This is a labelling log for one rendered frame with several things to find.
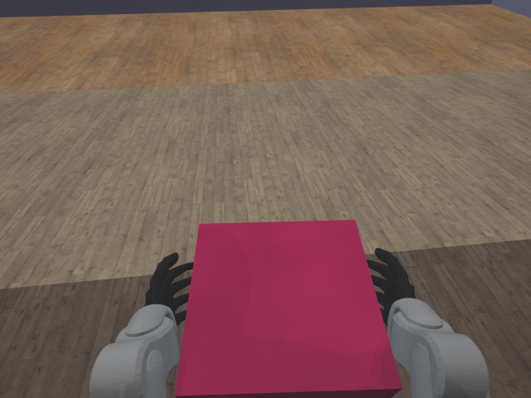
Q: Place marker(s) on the carton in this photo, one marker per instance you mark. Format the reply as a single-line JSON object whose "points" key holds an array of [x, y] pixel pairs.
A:
{"points": [[284, 309]]}

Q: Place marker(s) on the right robot hand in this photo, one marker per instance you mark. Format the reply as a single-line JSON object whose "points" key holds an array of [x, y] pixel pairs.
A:
{"points": [[396, 283]]}

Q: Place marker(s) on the right robot forearm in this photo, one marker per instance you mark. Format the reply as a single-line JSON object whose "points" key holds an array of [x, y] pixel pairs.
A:
{"points": [[441, 363]]}

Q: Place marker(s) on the left robot forearm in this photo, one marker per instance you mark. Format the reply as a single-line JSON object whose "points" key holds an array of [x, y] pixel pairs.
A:
{"points": [[137, 363]]}

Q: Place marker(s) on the left robot hand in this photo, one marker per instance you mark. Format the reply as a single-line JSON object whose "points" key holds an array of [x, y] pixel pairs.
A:
{"points": [[161, 291]]}

